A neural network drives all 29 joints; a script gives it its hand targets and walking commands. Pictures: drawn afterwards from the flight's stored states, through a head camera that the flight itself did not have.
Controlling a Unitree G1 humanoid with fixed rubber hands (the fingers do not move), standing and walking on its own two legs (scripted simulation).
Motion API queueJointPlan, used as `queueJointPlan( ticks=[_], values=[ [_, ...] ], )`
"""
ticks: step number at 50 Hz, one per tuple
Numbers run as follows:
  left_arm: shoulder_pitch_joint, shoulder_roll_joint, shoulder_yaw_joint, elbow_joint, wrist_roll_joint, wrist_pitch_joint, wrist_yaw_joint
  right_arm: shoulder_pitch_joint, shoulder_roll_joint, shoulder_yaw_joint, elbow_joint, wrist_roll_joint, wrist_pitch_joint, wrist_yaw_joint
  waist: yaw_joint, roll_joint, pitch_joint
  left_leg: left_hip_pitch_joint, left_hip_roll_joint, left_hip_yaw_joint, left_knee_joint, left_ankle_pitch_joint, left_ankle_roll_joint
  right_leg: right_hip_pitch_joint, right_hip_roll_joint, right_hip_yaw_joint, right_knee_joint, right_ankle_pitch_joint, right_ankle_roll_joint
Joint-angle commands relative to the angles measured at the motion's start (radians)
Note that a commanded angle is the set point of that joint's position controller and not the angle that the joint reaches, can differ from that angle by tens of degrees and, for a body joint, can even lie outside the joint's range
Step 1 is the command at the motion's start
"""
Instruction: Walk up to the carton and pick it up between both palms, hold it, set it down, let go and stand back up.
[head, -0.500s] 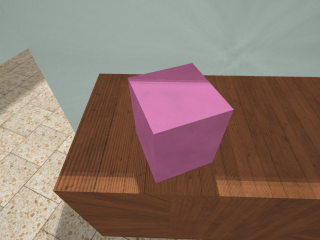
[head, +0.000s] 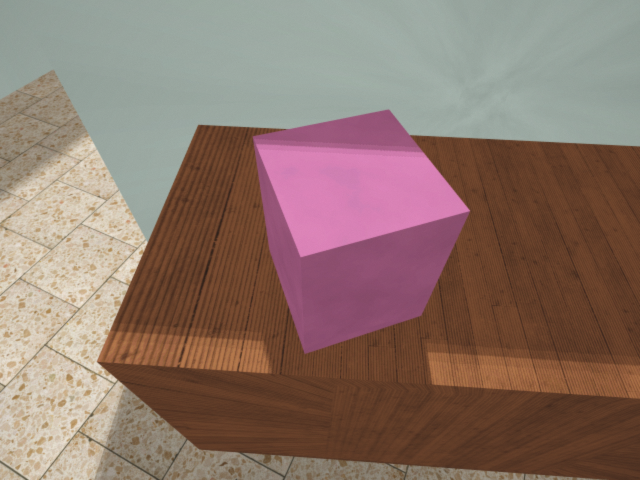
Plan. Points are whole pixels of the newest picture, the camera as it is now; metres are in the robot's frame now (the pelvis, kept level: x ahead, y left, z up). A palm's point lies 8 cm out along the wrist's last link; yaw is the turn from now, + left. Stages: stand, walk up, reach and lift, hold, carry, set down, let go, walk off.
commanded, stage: walk up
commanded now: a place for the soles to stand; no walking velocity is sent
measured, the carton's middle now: (345, 235) +0.44 +0.00 +0.03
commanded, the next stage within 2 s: reach and lift in 0.78 s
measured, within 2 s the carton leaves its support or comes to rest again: neither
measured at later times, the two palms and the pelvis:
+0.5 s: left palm out of the picture +0.06 +0.31 -0.11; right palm out of the picture +0.08 -0.32 -0.09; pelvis -0.01 +0.00 +0.00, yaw +1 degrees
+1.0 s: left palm out of the picture +0.12 +0.29 -0.10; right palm out of the picture +0.12 -0.31 -0.10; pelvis -0.01 -0.01 -0.01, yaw +0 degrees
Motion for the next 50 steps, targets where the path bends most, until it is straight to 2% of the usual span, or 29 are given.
queueJointPlan(
  ticks=[1,3,5,6,8,9,11,12,13,19,20,21,25,26,27,30,32,34,36,39,40,41,42,43,45,47,48,49,50],
  values=[
    [-0.052,0.222,0.057,-0.015,0.007,-0.053,0.008,-0.053,-0.177,-0.049,-0.049,0.006,-0.001,-0.006,0.011,-0.085,-0.079,-0.071,-0.015,0.073,0.058,-0.198,0.029,0.127,-0.256,0.236,-0.221,0.212,-0.196],
    [-0.113,0.215,0.047,-0.031,-0.001,-0.045,0.007,-0.004,-0.170,-0.046,-0.020,0.005,-0.007,0.003,-0.018,-0.118,-0.069,-0.008,0.002,0.082,-0.061,-0.013,0.025,0.070,-0.175,0.131,-0.193,0.132,-0.149],
    [-0.094,0.182,0.039,-0.040,-0.005,-0.037,0.004,0.007,-0.202,-0.060,-0.002,-0.003,-0.022,0.006,-0.008,-0.051,-0.114,0.106,0.035,0.026,-0.173,0.187,0.032,0.024,-0.117,0.086,-0.125,0.110,-0.091],
    [-0.106,0.175,0.040,-0.039,-0.010,-0.035,0.002,0.003,-0.228,-0.060,-0.007,-0.007,-0.025,0.007,-0.011,0.042,-0.133,0.104,0.074,-0.034,-0.168,0.297,0.044,0.032,-0.082,0.050,-0.079,0.111,-0.075],
    [-0.060,0.161,0.035,-0.025,-0.014,-0.026,-0.001,-0.043,-0.266,-0.058,-0.015,-0.004,-0.025,0.007,0.009,0.086,-0.126,0.016,0.162,-0.168,-0.199,0.178,0.105,0.060,-0.029,0.024,-0.080,-0.065,-0.048],
    [-0.057,0.167,0.040,-0.020,-0.009,-0.028,-0.001,-0.069,-0.262,-0.055,-0.028,-0.004,-0.028,0.006,0.009,0.107,-0.117,-0.008,0.184,-0.197,-0.202,0.174,0.118,0.068,-0.032,0.019,-0.082,-0.060,-0.048],
    [-0.060,0.180,0.047,-0.004,-0.002,-0.036,-0.001,-0.091,-0.229,-0.047,-0.031,-0.005,-0.018,0.007,0.019,0.059,-0.099,-0.070,0.117,-0.119,-0.186,0.122,0.079,0.125,-0.055,0.048,-0.145,0.007,-0.060],
    [-0.059,0.187,0.047,0.004,-0.002,-0.043,-0.001,-0.088,-0.211,-0.046,-0.021,-0.003,-0.013,0.010,0.012,0.076,-0.106,-0.054,0.082,-0.074,-0.173,0.111,0.059,0.106,-0.090,0.091,-0.186,-0.026,-0.076],
    [-0.067,0.198,0.044,-0.008,-0.004,-0.047,-0.002,-0.085,-0.196,-0.044,-0.030,-0.002,-0.013,0.011,0.010,0.000,-0.107,-0.025,0.055,-0.036,-0.135,0.119,0.046,0.088,-0.111,0.110,-0.214,-0.029,-0.083],
    [-0.080,0.191,0.049,-0.006,0.000,-0.040,-0.007,-0.060,-0.252,-0.050,-0.025,-0.005,-0.022,0.015,0.006,0.087,-0.095,-0.045,0.109,-0.119,-0.221,0.105,0.074,0.095,-0.055,0.057,-0.161,-0.044,-0.057],
    [-0.077,0.183,0.041,-0.005,-0.001,-0.044,-0.005,-0.071,-0.223,-0.048,-0.019,-0.004,-0.020,0.015,0.013,0.034,-0.097,-0.035,0.103,-0.100,-0.212,0.111,0.066,0.096,-0.077,0.075,-0.186,-0.026,-0.064],
    [-0.082,0.181,0.035,0.003,-0.002,-0.045,-0.007,-0.069,-0.220,-0.044,-0.018,0.002,-0.021,0.017,0.006,0.068,-0.106,-0.017,0.088,-0.089,-0.211,0.127,0.064,0.097,-0.076,0.083,-0.195,-0.022,-0.068],
    [-0.096,0.185,0.038,-0.006,-0.001,-0.045,-0.007,-0.061,-0.222,-0.046,-0.024,-0.004,-0.023,0.015,0.005,0.013,-0.109,0.005,0.088,-0.083,-0.179,0.217,0.058,0.086,-0.074,0.063,-0.163,0.054,-0.064],
    [-0.068,0.186,0.040,-0.006,-0.004,-0.042,-0.004,-0.072,-0.221,-0.045,-0.019,-0.005,-0.021,0.011,0.008,0.100,-0.125,0.009,0.089,-0.069,-0.184,0.225,0.057,0.086,-0.071,0.064,-0.156,0.050,-0.065],
    [-0.074,0.191,0.045,-0.006,-0.003,-0.042,-0.004,-0.050,-0.227,-0.046,-0.019,-0.001,-0.023,0.012,0.006,0.046,-0.157,0.007,0.108,-0.103,-0.193,0.242,0.064,0.136,-0.067,0.049,-0.139,0.066,-0.058],
    [-0.056,0.181,0.038,-0.004,-0.010,-0.040,-0.002,-0.083,-0.223,-0.043,-0.024,0.001,-0.024,0.008,0.017,0.088,-0.139,0.003,0.098,-0.072,-0.191,0.225,0.056,0.123,-0.077,0.063,-0.146,0.069,-0.065],
    [-0.075,0.172,0.037,-0.006,-0.007,-0.042,-0.009,-0.069,-0.223,-0.037,-0.026,0.002,-0.025,0.009,0.013,0.038,-0.139,-0.031,0.100,-0.103,-0.200,0.207,0.063,0.142,-0.067,0.050,-0.153,0.071,-0.059],
    [-0.063,0.184,0.037,0.004,-0.008,-0.041,-0.009,-0.087,-0.223,-0.043,-0.028,0.003,-0.026,0.012,0.016,0.091,-0.131,-0.001,0.093,-0.083,-0.190,0.211,0.058,0.102,-0.071,0.055,-0.164,0.029,-0.058],
    [-0.079,0.182,0.040,-0.009,-0.002,-0.041,-0.006,-0.091,-0.214,-0.045,-0.020,0.001,-0.021,0.012,0.013,0.077,-0.116,-0.005,0.086,-0.071,-0.192,0.154,0.054,0.095,-0.082,0.075,-0.180,0.034,-0.066],
    [-0.077,0.195,0.045,-0.003,-0.006,-0.044,-0.004,-0.067,-0.221,-0.040,-0.033,0.006,-0.022,0.013,0.006,0.041,-0.135,0.019,0.089,-0.070,-0.180,0.233,0.049,0.103,-0.074,0.063,-0.165,0.083,-0.060],
    [-0.428,0.162,0.037,-0.354,0.000,0.193,0.056,-0.418,-0.058,-0.212,0.006,-0.139,-0.176,0.065,-0.013,0.173,0.007,-0.165,0.012,0.172,-0.135,-0.131,-0.054,-0.031,0.094,-0.108,-0.007,-0.199,-0.043],
    [-0.390,0.116,0.018,-0.409,-0.003,0.291,0.076,-0.368,-0.124,-0.231,0.007,-0.147,-0.174,0.092,-0.054,0.203,0.064,-0.292,0.078,0.148,-0.157,-0.266,0.003,0.060,0.117,-0.130,0.071,-0.185,-0.043],
    [-0.360,0.066,0.005,-0.437,0.005,0.337,0.072,-0.332,-0.164,-0.251,0.004,-0.150,-0.159,0.102,-0.067,0.226,0.044,-0.365,0.107,0.126,-0.154,-0.264,0.014,0.166,0.130,-0.130,0.115,-0.105,-0.053],
    [-0.337,0.070,0.015,-0.468,0.021,0.370,0.065,-0.320,-0.175,-0.267,-0.010,-0.141,-0.168,0.102,-0.061,0.178,-0.014,-0.318,0.091,0.137,-0.104,-0.181,0.007,0.175,0.120,-0.122,0.100,-0.060,-0.058],
    [-0.337,0.077,0.006,-0.609,0.008,0.399,0.069,-0.283,-0.219,-0.284,-0.045,-0.126,-0.169,0.113,-0.068,0.225,-0.089,-0.272,0.125,0.111,-0.118,-0.168,-0.010,0.176,0.102,-0.131,0.114,-0.014,-0.059],
    [-0.269,0.055,0.012,-0.632,0.026,0.417,0.077,-0.242,-0.225,-0.266,-0.063,-0.107,-0.167,0.120,-0.052,0.188,-0.133,-0.185,0.120,0.108,-0.123,-0.099,-0.011,0.163,0.109,-0.128,0.077,0.045,-0.061],
    [-0.232,0.059,0.038,-0.638,0.040,0.419,0.077,-0.228,-0.224,-0.249,-0.083,-0.087,-0.165,0.122,-0.022,0.169,-0.150,-0.134,0.108,0.106,-0.116,0.001,-0.020,0.179,0.117,-0.124,0.041,0.092,-0.062],
    [-0.198,0.059,0.033,-0.651,0.033,0.424,0.078,-0.201,-0.221,-0.245,-0.104,-0.071,-0.164,0.124,-0.036,0.152,-0.171,-0.068,0.098,0.103,-0.099,0.101,-0.030,0.159,0.111,-0.122,0.021,0.146,-0.060],
    [-0.170,0.043,0.042,-0.662,0.019,0.417,0.071,-0.200,-0.211,-0.228,-0.121,-0.052,-0.162,0.126,-0.020,0.101,-0.188,0.023,0.054,0.117,-0.084,0.199,-0.040,0.139,0.105,-0.105,-0.038,0.185,-0.061]
  ],
)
